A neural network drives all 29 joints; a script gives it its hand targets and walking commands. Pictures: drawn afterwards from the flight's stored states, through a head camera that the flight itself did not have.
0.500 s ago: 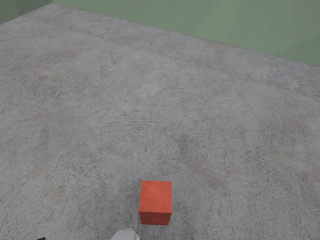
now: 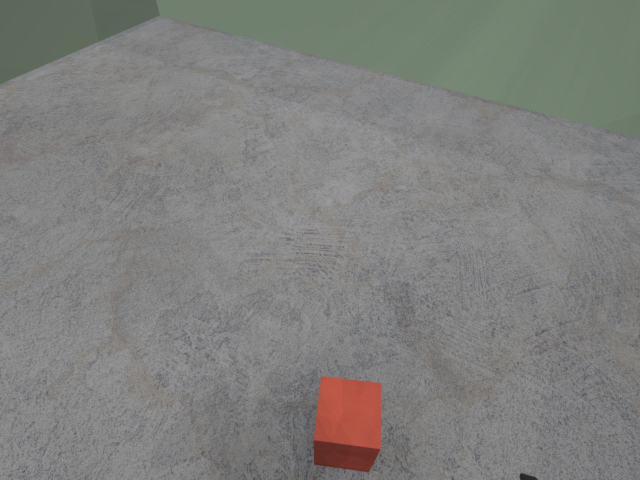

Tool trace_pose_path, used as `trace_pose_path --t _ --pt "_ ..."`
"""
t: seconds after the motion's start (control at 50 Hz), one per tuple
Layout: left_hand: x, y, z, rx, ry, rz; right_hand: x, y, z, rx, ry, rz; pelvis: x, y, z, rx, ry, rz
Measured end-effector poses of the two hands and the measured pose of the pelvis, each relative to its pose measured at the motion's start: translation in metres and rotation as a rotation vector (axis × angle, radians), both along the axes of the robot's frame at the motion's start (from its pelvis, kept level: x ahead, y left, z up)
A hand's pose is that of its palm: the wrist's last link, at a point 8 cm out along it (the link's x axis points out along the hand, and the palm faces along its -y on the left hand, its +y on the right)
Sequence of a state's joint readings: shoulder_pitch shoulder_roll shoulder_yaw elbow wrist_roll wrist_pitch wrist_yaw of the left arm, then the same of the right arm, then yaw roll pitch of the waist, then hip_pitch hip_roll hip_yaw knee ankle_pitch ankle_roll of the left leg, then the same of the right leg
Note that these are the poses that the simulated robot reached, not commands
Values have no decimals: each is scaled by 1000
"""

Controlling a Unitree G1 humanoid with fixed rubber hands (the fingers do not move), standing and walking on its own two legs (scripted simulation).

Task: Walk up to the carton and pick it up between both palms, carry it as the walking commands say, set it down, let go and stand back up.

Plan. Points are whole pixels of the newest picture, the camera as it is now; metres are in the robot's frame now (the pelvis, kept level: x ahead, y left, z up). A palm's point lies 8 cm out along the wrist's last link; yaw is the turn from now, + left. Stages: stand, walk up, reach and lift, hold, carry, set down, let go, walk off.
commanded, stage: walk up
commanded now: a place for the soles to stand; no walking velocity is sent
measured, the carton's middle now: (346, 426) +0.38 -0.05 -0.64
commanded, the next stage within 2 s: reach and lift in 1.14 s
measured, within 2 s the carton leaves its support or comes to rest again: neither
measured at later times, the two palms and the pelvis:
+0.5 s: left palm out of the picture +0.08 +0.30 -0.10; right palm out of the picture +0.09 -0.31 -0.09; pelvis +0.00 +0.00 +0.01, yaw +0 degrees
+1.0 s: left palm out of the picture +0.06 +0.31 -0.11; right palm out of the picture +0.07 -0.32 -0.10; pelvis -0.01 +0.00 +0.01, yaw -1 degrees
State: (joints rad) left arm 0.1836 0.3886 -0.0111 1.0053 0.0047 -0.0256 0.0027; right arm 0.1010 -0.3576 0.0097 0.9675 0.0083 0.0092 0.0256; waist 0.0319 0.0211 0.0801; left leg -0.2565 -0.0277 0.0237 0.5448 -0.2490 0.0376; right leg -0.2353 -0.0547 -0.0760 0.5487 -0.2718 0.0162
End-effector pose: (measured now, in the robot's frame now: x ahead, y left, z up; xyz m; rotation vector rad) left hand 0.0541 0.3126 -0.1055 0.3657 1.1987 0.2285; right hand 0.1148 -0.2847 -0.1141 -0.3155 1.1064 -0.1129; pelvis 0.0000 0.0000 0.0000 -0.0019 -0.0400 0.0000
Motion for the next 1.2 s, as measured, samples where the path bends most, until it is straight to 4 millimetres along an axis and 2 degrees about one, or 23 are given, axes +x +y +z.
trace_pose_path --t 0.14,0.28,0.48,0.78,0.92,1.1,1.16,1.2 --pt "27 -8 2 -35 -55 -20 -8 -8 13 -31 19 -22 -1 -1 8 -1 -6 8" --pt "38 -14 2 -57 -70 -27 -15 -24 25 -76 30 -47 -1 -2 12 -1 -10 7" --pt "29 -12 1 -54 -29 -8 -28 -28 24 -80 70 -62 -1 -3 14 -4 -8 5" --pt "8 8 3 3 29 -6 -47 -27 14 -66 111 -88 -15 2 10 -1 1 -7" --pt "6 4 1 0 32 -7 -50 -30 12 -63 115 -94 -15 -1 8 2 3 -10" --pt "12 -6 -1 -17 21 -13 -43 -33 15 -63 96 -88 -10 -5 9 0 6 -11" --pt "17 -7 -1 -20 7 -17 -42 -36 16 -70 89 -93 -10 -5 9 0 5 -14" --pt "29 -9 0 -31 -8 1 -34 -35 18 -67 78 -106 -13 -6 6 1 5 -20"
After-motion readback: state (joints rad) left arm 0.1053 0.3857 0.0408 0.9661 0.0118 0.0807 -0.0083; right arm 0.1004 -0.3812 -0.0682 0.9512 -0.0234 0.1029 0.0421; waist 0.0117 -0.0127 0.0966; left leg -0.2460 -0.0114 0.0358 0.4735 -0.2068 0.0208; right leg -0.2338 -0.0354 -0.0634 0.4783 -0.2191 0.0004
